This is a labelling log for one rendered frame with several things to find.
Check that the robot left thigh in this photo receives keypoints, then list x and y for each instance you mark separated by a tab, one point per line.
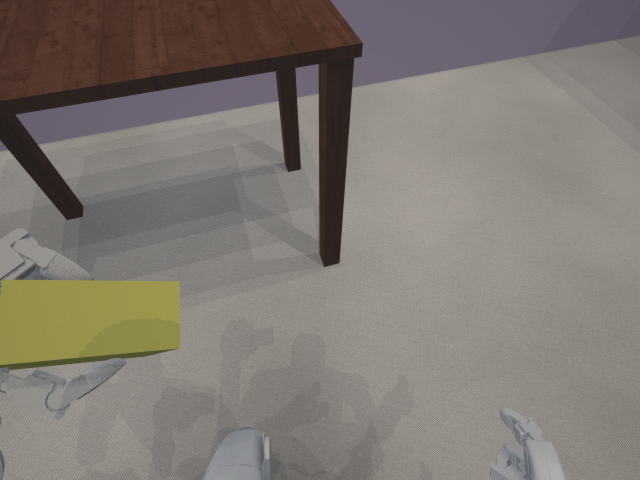
242	455

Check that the left robot hand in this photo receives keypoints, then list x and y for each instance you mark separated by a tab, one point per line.
44	393

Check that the table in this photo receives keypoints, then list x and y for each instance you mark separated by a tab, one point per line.
56	53

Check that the right robot hand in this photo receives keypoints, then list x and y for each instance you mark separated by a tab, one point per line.
539	461

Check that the sponge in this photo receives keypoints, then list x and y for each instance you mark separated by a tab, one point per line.
58	322

